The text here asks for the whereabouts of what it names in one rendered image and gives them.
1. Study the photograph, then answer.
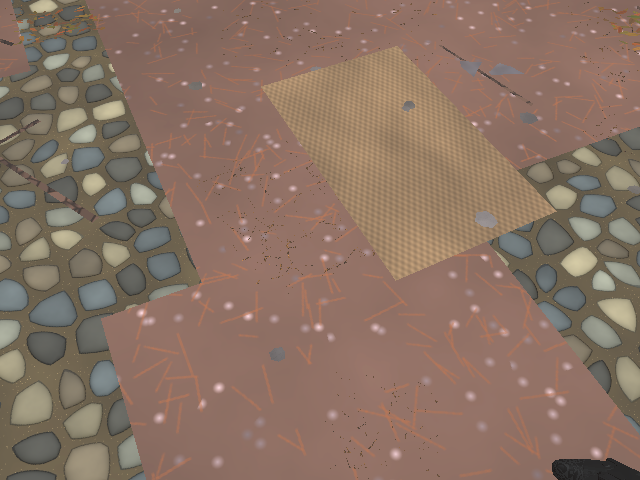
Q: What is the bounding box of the right robot hand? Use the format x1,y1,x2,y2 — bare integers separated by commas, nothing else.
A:
552,458,640,480

